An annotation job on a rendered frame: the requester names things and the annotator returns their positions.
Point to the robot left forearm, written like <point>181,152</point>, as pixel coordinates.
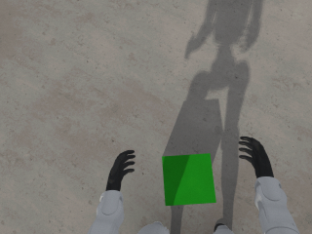
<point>110,213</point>

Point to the left robot hand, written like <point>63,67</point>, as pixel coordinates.
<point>117,172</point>

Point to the robot right shin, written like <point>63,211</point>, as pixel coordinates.
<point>222,227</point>

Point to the robot right forearm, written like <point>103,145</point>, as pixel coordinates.
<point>271,202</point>

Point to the robot left shin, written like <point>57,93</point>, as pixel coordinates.
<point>157,222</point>

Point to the right robot hand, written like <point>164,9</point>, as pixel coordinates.
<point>259,159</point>

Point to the robot shin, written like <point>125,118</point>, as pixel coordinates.
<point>222,227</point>
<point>157,222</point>

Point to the carton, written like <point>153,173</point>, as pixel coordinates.
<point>188,179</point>

